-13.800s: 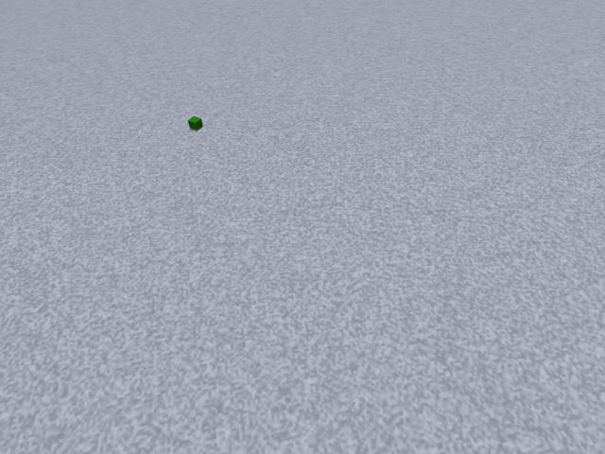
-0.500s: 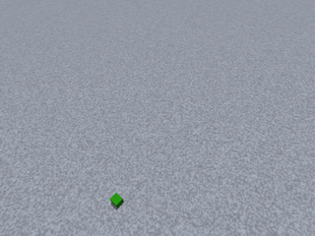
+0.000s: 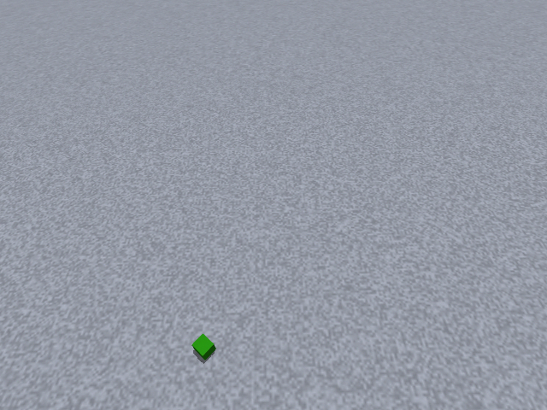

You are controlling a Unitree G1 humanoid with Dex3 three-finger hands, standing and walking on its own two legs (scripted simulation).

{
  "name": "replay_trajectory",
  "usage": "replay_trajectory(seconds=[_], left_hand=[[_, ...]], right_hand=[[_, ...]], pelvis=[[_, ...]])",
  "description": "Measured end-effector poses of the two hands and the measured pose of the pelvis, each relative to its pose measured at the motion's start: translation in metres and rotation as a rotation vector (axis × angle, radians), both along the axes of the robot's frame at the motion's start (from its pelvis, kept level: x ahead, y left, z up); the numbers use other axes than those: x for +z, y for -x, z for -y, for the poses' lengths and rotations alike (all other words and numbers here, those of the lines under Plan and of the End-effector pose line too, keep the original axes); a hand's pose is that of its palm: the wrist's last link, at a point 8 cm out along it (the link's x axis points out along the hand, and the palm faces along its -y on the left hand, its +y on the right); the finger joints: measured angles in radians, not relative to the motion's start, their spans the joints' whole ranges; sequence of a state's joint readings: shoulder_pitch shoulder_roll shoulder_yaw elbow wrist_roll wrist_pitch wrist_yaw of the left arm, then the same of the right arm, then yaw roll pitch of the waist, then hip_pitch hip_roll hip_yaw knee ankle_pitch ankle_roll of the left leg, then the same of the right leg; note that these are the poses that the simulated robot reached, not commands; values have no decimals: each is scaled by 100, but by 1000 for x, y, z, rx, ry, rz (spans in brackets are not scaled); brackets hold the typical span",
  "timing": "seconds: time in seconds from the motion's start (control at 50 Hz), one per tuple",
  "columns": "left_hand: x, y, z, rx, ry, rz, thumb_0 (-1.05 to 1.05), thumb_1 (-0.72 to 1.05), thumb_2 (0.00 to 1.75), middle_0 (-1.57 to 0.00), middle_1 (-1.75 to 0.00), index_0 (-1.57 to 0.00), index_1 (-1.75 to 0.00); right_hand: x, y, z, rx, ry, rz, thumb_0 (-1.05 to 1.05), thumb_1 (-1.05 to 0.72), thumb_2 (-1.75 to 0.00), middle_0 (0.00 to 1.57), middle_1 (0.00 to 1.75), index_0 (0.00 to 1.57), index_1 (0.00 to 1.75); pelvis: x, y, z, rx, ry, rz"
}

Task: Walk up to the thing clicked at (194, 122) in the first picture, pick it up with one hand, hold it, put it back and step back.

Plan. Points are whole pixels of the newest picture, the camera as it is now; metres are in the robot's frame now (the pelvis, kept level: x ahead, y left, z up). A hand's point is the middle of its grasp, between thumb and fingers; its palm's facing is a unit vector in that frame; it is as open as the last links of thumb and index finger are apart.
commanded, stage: stand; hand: left
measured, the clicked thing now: (204, 346) +0.48 +0.29 -0.76
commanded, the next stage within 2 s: walk up in 0.70 s
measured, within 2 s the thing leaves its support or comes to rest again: neither
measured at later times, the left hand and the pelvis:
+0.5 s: hand out of the picture +0.07 +0.25 -0.16, palm faces -0.03 -0.94 -0.34, open 7.4 cm; pelvis +0.00 +0.00 +0.00, yaw +0 degrees
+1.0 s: hand out of the picture +0.06 +0.34 -0.17, palm faces +0.01 -0.92 -0.38, open 7.4 cm; pelvis +0.04 +0.06 -0.02, yaw +1 degrees
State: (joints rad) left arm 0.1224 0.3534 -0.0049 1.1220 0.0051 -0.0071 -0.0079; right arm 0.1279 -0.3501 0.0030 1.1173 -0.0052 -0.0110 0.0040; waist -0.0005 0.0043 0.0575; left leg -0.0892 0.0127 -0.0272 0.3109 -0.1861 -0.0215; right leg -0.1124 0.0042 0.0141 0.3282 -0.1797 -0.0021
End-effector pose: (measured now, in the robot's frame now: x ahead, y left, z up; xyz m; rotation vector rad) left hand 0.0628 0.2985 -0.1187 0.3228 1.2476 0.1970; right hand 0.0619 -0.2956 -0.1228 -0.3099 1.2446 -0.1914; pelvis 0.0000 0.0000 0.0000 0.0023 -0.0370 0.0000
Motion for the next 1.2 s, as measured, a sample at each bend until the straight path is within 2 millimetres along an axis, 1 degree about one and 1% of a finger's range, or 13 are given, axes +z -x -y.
replay_trajectory(seconds=[0.42,0.7,0.78,0.84,0.9,0.96,1.0,1.04,1.12,1.2], left_hand=[[0,-6,2,-7,1,8,0,90,90,-20,-30,-21,-30],[-2,-7,1,-10,4,3,0,90,90,-20,-30,-21,-30],[-1,-6,-6,6,-2,33,0,90,90,-20,-30,-21,-30],[0,-1,-21,34,-19,48,0,90,90,-20,-30,-21,-30],[1,6,-42,52,-35,35,0,90,90,-20,-30,-21,-30],[-4,10,-67,56,-41,-2,0,90,90,-20,-30,-21,-30],[-13,7,-84,58,-39,-28,0,90,90,-20,-30,-21,-30],[-20,0,-97,63,-35,-49,1,90,90,-20,-30,-21,-30],[-22,-21,-108,54,-11,-56,1,90,90,-20,-30,-20,-30],[-22,-39,-111,37,6,-63,1,90,90,-20,-30,-20,-30]], right_hand=[[1,-3,2,-4,2,3,1,-90,-90,20,30,20,30],[1,-1,0,-8,3,-8,1,-90,-90,20,30,20,30],[-1,-3,3,-3,9,-8,1,-90,-90,20,30,20,30],[-1,-7,2,9,28,-19,1,-90,-90,20,30,20,30],[1,-16,-6,22,42,-25,1,-90,-90,20,30,20,30],[4,-28,-21,34,58,-16,1,-90,-90,20,30,20,30],[4,-35,-34,32,72,0,1,-90,-90,20,30,20,30],[6,-39,-50,23,77,11,1,-90,-90,20,30,20,30],[14,-48,-77,15,61,14,1,-90,-90,20,30,20,30],[18,-66,-95,11,47,52,1,-90,-90,20,30,20,30]], pelvis=[[0,-2,1,-1,2,-1],[0,-4,0,-2,2,-7],[-4,-8,-5,0,16,2],[-7,-15,-16,10,24,2],[-8,-22,-31,13,31,4],[-12,-30,-49,16,38,8],[-17,-35,-63,17,33,16],[-18,-40,-73,8,13,21],[-11,-52,-85,8,22,8],[-7,-64,-93,-12,20,5]])
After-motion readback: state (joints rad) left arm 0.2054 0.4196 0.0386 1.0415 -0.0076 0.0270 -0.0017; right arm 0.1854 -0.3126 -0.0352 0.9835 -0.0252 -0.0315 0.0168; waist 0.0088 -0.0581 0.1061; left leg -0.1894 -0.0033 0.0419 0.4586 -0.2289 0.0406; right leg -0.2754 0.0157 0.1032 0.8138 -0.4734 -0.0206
